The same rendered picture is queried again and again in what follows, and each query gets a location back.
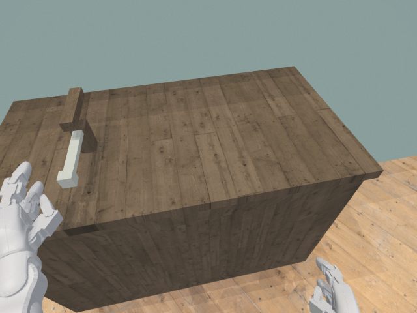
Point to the tap lever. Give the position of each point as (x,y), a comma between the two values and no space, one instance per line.
(68,177)

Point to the counter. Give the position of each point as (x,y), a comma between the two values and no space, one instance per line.
(183,183)

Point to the left robot hand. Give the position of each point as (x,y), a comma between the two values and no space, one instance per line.
(18,231)

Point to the right robot hand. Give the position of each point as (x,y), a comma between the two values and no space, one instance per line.
(339,298)

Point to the left robot forearm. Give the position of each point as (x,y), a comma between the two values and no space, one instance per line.
(22,284)

